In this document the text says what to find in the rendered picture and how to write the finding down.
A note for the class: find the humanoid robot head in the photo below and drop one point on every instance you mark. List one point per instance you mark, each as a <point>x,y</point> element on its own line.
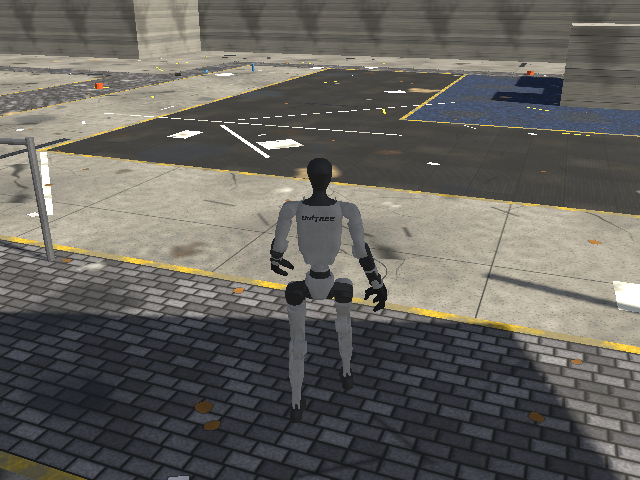
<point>319,171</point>

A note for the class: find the right robot forearm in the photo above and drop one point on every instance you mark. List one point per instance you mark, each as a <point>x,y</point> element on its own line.
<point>370,269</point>

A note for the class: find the robot left upper arm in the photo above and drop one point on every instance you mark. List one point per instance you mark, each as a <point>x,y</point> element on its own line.
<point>287,212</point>

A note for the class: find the humanoid robot torso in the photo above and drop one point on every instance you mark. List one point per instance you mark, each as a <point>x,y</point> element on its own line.
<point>319,230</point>

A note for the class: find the left robot hand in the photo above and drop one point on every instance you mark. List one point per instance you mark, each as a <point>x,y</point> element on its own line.
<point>284,263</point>

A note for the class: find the right robot hand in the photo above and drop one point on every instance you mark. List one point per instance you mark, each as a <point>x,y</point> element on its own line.
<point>381,296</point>

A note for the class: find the left robot forearm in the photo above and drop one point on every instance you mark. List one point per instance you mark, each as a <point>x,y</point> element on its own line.
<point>276,257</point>

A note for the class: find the robot right upper arm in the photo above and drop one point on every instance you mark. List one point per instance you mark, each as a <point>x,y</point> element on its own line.
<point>351,212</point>

